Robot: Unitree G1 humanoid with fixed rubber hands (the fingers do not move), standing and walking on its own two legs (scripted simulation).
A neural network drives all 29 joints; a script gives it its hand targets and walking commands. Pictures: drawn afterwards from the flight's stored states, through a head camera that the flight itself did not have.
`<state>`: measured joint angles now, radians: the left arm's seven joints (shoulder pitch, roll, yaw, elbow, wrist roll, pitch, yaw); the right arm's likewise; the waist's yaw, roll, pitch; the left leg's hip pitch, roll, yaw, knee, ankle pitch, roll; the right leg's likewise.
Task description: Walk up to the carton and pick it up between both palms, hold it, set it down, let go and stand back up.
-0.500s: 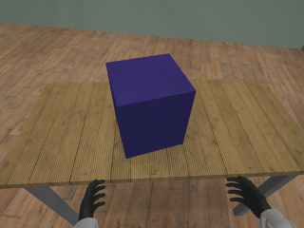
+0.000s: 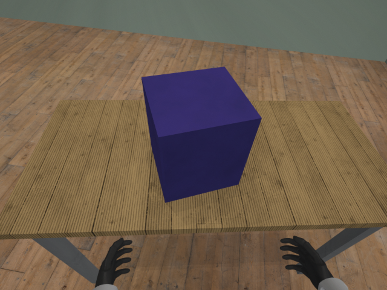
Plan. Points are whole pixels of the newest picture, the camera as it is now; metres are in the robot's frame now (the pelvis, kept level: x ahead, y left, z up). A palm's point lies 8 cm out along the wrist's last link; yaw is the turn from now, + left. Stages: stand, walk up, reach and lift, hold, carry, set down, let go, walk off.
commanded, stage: set down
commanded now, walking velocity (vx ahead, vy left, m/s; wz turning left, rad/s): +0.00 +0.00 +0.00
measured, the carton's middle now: (194, 135) +0.48 +0.04 +0.04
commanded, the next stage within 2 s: let go in 0.78 s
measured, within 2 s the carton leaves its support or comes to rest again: neither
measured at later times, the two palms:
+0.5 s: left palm (104, 285) +0.16 +0.20 -0.08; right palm (310, 284) +0.18 -0.22 -0.07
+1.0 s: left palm (106, 279) +0.17 +0.20 -0.08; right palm (310, 286) +0.18 -0.22 -0.07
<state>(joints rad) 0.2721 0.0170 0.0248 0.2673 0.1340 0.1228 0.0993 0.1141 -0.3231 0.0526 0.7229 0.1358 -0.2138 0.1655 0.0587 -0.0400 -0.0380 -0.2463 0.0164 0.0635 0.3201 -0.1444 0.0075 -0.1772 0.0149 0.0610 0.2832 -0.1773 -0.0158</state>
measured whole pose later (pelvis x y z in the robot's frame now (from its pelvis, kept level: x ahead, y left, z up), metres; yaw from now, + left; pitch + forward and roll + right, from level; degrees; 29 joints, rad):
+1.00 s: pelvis +0.00 +0.01 +0.00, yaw +0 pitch +2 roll -1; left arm 0.20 0.09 0.02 0.42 0.13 0.14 0.03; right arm 0.12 -0.25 0.05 0.82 0.02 -0.25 0.06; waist 0.03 -0.04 -0.02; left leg -0.23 0.01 0.06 0.37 -0.19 0.02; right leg -0.15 0.01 0.06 0.32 -0.21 0.00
